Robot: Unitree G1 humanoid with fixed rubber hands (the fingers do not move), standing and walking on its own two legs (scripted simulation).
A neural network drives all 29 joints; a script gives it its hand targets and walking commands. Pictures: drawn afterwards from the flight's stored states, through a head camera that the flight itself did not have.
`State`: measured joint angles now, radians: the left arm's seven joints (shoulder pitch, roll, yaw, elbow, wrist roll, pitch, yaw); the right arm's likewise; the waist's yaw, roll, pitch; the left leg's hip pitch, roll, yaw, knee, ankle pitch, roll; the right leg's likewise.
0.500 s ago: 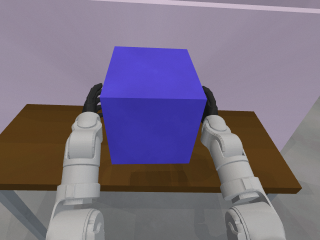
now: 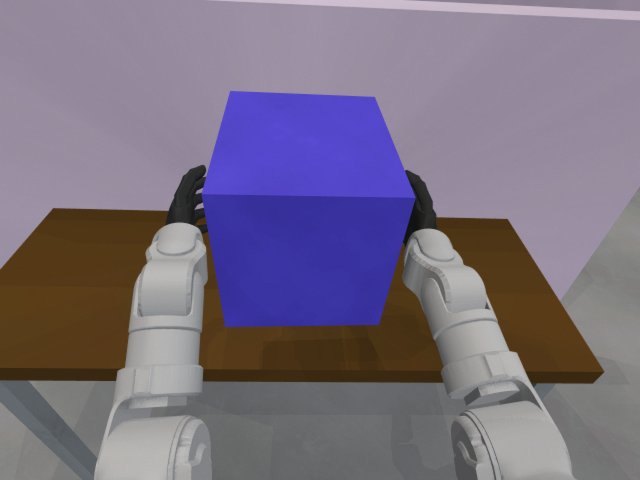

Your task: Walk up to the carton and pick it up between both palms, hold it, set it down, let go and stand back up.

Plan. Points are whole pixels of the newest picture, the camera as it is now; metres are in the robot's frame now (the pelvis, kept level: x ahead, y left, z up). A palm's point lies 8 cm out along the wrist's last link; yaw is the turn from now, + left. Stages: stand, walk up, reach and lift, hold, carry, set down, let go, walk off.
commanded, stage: hold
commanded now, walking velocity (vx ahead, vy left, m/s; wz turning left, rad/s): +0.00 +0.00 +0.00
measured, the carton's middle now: (303, 206) +0.41 +0.02 +0.18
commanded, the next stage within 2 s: none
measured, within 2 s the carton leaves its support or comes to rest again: neither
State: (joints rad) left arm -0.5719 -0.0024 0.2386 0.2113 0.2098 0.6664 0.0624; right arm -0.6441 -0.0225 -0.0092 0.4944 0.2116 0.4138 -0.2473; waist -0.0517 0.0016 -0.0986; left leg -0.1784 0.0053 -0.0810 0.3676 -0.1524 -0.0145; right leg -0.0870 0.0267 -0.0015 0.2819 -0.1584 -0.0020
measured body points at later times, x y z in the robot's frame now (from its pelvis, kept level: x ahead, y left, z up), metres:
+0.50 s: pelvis +0.01 +0.00 +0.00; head -0.05 +0.02 +0.45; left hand +0.37 +0.16 +0.18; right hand +0.37 -0.13 +0.17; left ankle +0.03 +0.12 -0.75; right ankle +0.00 -0.12 -0.75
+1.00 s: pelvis +0.00 +0.00 +0.00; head -0.06 +0.01 +0.44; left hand +0.37 +0.16 +0.18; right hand +0.37 -0.13 +0.18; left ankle +0.03 +0.12 -0.75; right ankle +0.00 -0.12 -0.75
